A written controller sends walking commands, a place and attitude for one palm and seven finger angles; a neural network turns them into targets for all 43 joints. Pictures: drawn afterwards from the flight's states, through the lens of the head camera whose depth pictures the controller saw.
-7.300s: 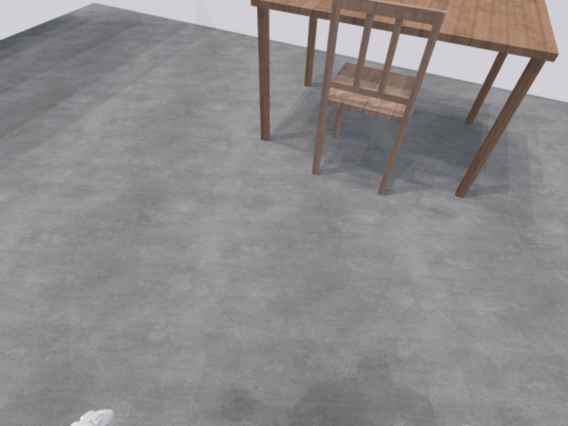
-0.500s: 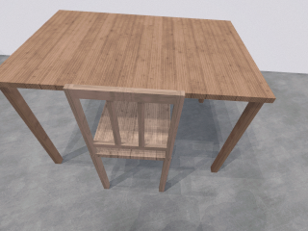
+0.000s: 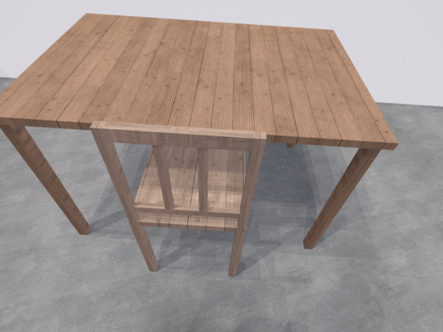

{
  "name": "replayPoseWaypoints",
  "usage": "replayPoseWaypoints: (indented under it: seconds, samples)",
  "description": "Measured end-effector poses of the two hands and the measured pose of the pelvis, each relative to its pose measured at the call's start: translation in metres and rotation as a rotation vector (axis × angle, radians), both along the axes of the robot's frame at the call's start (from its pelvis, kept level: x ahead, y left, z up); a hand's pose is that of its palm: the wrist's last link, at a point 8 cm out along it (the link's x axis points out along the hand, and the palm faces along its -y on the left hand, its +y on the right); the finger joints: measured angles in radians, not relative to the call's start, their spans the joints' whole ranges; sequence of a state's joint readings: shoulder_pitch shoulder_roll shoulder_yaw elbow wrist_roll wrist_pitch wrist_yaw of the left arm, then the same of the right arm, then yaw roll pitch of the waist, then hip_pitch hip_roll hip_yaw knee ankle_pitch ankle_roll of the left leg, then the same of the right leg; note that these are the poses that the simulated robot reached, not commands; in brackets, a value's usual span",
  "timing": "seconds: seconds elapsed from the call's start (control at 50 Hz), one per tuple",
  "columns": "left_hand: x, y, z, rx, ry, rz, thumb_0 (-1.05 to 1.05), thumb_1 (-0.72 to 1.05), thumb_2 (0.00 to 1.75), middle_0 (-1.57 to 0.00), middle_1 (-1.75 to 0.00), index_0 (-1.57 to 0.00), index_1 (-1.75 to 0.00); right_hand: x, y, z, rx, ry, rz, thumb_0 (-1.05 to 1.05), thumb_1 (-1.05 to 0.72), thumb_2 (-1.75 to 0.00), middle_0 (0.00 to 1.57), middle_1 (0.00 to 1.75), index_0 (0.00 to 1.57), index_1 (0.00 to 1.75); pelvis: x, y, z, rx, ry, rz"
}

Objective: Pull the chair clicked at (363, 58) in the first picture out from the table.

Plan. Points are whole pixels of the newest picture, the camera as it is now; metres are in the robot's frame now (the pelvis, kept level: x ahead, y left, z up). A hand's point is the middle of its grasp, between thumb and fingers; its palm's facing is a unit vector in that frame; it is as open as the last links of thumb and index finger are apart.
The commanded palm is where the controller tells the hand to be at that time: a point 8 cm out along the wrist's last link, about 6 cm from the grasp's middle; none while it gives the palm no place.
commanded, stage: look again from close up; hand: left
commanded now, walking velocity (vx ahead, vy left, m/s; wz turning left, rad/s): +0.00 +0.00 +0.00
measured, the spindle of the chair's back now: (164, 178) +0.50 +0.19 -0.10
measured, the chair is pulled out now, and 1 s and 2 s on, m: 0.00 0.00 0.00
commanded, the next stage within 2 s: shuffle to correct the standing spot in 0.14 s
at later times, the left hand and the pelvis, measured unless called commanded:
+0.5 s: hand out of the picture -0.03 +0.15 -0.18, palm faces +0.07 -0.99 -0.15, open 7.3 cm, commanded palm none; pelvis +0.03 -0.01 -0.01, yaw +0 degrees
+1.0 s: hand out of the picture +0.09 +0.18 -0.18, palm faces +0.07 -0.96 -0.27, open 7.3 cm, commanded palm none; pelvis +0.07 -0.02 -0.01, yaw +1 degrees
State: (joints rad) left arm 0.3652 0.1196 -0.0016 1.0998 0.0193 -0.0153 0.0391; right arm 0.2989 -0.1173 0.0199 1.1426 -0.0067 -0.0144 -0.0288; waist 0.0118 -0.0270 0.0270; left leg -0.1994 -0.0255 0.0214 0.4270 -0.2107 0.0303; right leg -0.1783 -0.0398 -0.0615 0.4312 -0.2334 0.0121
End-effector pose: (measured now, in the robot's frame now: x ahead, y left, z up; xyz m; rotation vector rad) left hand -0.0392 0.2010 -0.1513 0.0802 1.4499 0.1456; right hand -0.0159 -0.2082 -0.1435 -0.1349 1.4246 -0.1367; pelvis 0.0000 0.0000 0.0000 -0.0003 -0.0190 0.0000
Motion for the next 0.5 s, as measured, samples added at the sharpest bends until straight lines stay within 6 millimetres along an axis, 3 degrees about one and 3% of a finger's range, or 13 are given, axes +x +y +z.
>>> replayPoseWaypoints:
  seconds: [0.34, 0.5]
  samples:
    - [0.006, -0.003, -0.001, -0.002, -0.003, 0.001, 0.0, 0.91, 0.9, -0.19, -0.3, -0.2, -0.3, 0.005, -0.002, -0.001, 0.003, -0.002, 0.0, 0.01, -0.92, -0.9, 0.2, 0.3, 0.2, 0.29, 0.007, -0.003, -0.001, 0.002, -0.002, 0.0]
    - [0.009, -0.004, -0.004, 0.001, 0.034, 0.026, 0.0, 0.91, 0.9, -0.19, -0.3, -0.2, -0.3, 0.01, -0.003, -0.006, 0.014, 0.034, -0.015, 0.01, -0.91, -0.9, 0.2, 0.3, 0.2, 0.29, 0.029, -0.007, -0.006, 0.006, 0.019, 0.002]
